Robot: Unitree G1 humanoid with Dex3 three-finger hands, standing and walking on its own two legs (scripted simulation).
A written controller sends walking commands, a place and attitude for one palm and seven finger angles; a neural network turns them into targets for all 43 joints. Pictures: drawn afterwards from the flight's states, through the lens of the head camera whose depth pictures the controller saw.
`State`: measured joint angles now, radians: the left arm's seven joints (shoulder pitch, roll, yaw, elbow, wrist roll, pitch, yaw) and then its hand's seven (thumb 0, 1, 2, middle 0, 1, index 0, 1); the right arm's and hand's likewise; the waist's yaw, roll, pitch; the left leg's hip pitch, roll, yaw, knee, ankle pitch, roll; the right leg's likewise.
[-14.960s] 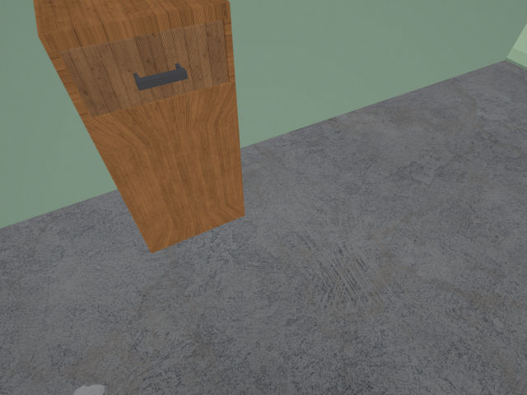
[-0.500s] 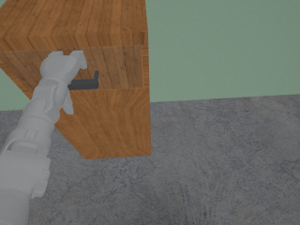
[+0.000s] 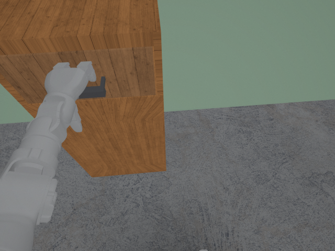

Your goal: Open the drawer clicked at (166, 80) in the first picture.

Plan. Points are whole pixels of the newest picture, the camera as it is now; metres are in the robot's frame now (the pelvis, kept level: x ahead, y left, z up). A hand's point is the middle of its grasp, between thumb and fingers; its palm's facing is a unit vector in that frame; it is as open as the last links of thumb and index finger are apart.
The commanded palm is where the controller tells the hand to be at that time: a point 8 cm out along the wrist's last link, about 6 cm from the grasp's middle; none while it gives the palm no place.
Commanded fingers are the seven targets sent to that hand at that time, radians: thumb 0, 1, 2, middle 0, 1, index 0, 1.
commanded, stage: lower the fingers behind the handle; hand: left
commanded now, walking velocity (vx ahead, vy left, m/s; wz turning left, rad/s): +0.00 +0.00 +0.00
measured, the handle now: (81, 87) +0.54 +0.23 +0.05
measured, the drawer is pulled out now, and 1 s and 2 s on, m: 0.00 0.00 0.00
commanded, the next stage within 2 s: close the thumb around the handle in 1.22 s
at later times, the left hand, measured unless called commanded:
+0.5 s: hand (80, 102) +0.48 +0.23 +0.05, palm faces -0.04 +0.00 -1.00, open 13.8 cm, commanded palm +0.46 +0.23 +0.10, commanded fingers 0.00 -0.50 0.30 -0.30 -1.20 -0.30 -1.20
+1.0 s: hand (83, 107) +0.48 +0.23 +0.02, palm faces -0.05 -0.01 -1.00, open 13.8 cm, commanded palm +0.47 +0.23 +0.08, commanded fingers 0.00 -0.50 0.30 -0.30 -1.20 -0.30 -1.20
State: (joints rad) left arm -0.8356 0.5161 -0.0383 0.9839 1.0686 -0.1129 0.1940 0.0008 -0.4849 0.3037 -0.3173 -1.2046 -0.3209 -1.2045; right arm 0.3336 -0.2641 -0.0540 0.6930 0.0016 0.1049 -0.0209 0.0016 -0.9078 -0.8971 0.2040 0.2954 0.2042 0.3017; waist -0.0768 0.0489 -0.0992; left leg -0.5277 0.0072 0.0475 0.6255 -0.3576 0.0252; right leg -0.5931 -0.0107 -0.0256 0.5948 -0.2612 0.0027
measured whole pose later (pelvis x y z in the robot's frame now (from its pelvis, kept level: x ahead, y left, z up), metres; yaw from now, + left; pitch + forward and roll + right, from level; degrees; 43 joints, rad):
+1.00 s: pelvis -0.01 +0.00 -0.01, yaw +0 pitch +19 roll -1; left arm -0.88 0.52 -0.02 1.12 1.09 -0.07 0.31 0.00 -0.48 0.30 -0.31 -1.20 -0.32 -1.20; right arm 0.35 -0.27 -0.06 0.72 -0.02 0.07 -0.01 0.00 -0.91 -0.90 0.20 0.30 0.20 0.30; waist -0.12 0.05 -0.13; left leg -0.69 0.02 0.05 0.75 -0.40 0.03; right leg -0.75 0.00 -0.03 0.70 -0.28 0.00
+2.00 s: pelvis -0.01 +0.00 -0.01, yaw -1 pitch +19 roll -1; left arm -0.85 0.51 -0.02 1.09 1.09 -0.07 0.31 0.00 0.70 0.80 -0.38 -1.34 -0.39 -1.34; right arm 0.36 -0.28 -0.06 0.73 -0.02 0.07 -0.01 0.00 -0.91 -0.90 0.20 0.30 0.20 0.30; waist -0.12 0.05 -0.13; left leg -0.68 0.02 0.05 0.74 -0.39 0.02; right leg -0.73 0.00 -0.02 0.69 -0.28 0.00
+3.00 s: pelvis +0.01 +0.00 +0.00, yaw -1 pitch +13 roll -1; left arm -0.43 0.40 -0.08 0.63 1.05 0.01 0.29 0.01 0.73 0.80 -0.31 -1.35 -0.36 -1.35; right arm 0.23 -0.26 -0.05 0.64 0.02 0.10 -0.01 0.00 -0.91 -0.90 0.20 0.30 0.20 0.30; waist -0.02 0.06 -0.12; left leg -0.47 0.01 0.06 0.63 -0.39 0.02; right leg -0.55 0.00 -0.01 0.61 -0.29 0.00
